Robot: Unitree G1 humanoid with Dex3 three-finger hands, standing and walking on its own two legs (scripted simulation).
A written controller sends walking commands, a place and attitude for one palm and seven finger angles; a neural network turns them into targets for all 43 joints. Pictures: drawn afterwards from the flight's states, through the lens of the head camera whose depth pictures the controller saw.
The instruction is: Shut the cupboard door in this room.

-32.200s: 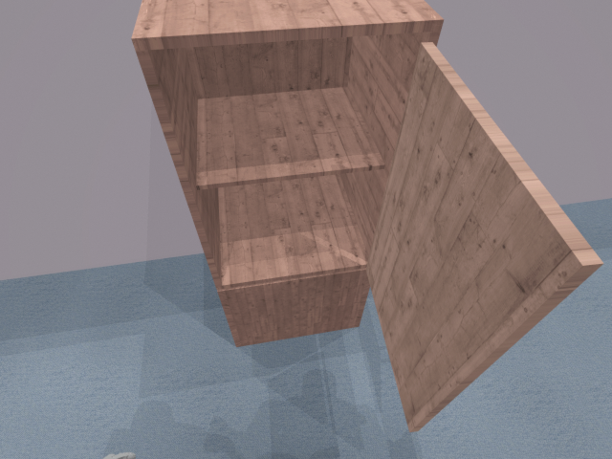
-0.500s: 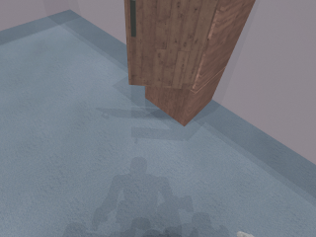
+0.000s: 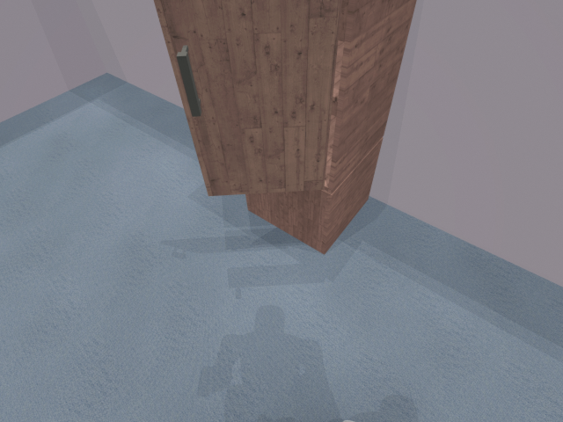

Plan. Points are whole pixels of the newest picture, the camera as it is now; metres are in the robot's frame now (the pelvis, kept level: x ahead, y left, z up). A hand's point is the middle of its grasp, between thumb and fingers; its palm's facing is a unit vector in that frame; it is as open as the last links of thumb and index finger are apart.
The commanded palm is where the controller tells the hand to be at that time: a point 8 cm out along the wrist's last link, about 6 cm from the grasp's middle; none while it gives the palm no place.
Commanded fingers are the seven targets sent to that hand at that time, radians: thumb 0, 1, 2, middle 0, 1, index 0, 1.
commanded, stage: take the last steps up to it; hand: left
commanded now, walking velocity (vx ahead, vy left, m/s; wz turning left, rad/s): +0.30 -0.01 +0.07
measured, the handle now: (191, 81) +0.82 +0.22 +0.07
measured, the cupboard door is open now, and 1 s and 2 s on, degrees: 40 40 40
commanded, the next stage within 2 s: come to a stop and stand still in 0.82 s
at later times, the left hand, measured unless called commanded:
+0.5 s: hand out of the picture +0.07 +0.12 -0.16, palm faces +0.22 -0.97 -0.14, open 7.3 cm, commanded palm none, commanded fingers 0.00 0.90 0.90 -0.20 -0.30 -0.20 -0.30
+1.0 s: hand (201, 270) +0.44 +0.18 -0.16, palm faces +0.06 -0.97 -0.24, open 7.4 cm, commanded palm none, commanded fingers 0.00 0.90 0.90 -0.20 -0.30 -0.20 -0.30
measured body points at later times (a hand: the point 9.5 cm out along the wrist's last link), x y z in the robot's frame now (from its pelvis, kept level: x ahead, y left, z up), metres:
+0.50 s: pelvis +0.16 -0.02 +0.01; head +0.18 -0.01 +0.46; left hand +0.06 +0.18 -0.15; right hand +0.28 -0.23 -0.14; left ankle +0.22 +0.11 -0.71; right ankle +0.08 -0.11 -0.73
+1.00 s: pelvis +0.35 -0.02 -0.01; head +0.37 -0.03 +0.44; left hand +0.44 +0.23 -0.14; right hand +0.31 -0.24 -0.17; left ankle +0.24 +0.11 -0.73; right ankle +0.43 -0.11 -0.74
